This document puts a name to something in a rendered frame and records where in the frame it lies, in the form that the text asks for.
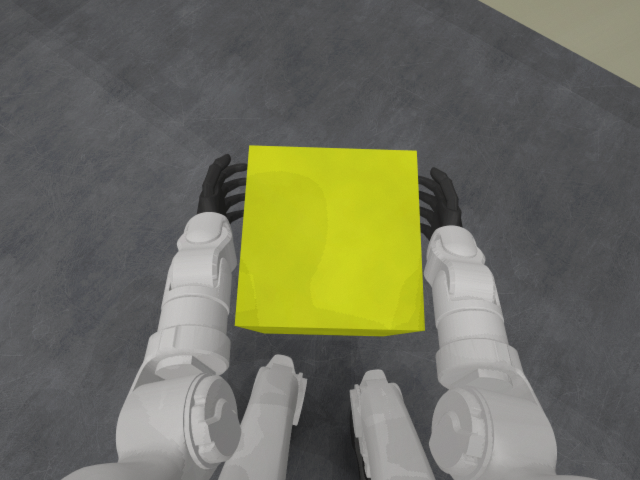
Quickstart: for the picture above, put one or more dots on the right robot thigh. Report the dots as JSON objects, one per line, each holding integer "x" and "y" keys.
{"x": 381, "y": 419}

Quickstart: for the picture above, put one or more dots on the carton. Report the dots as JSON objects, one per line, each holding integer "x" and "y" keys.
{"x": 331, "y": 242}

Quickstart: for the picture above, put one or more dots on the left robot hand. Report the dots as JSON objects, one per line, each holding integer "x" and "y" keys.
{"x": 214, "y": 190}

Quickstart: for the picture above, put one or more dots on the right robot hand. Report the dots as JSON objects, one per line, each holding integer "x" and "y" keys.
{"x": 444, "y": 203}

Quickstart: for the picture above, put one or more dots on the robot left forearm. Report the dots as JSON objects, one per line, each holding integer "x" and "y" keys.
{"x": 191, "y": 336}

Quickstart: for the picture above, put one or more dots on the robot left upper arm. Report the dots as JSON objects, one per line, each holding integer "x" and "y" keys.
{"x": 175, "y": 429}

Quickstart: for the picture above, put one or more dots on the left robot shin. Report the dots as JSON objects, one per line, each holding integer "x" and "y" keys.
{"x": 277, "y": 359}

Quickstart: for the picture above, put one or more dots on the robot right upper arm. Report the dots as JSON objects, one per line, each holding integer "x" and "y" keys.
{"x": 479, "y": 434}

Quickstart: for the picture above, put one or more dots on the robot right forearm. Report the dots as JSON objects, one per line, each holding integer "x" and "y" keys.
{"x": 474, "y": 348}

